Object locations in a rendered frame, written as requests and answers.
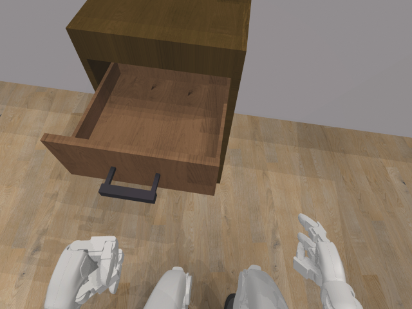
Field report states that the drawer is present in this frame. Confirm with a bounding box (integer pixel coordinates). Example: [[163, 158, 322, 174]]
[[40, 62, 231, 196]]

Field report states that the robot right thigh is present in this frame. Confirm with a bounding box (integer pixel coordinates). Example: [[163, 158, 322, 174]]
[[237, 269, 289, 309]]

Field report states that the right robot forearm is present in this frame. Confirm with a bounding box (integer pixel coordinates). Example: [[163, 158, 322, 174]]
[[320, 281, 363, 309]]

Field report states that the right robot hand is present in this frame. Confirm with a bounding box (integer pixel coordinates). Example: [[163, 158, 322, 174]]
[[293, 213, 346, 288]]

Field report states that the handle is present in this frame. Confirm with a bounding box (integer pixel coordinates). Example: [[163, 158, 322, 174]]
[[98, 166, 160, 204]]

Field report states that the left robot hand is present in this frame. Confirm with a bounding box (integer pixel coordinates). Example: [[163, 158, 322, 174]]
[[44, 236, 125, 309]]

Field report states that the cabinet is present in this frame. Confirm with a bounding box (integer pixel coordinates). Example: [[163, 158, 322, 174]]
[[66, 0, 251, 183]]

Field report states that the robot left thigh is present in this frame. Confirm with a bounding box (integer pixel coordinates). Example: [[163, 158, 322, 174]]
[[144, 270, 192, 309]]

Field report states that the robot thigh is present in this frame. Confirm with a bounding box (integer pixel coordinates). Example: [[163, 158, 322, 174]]
[[237, 269, 289, 309], [144, 270, 192, 309]]

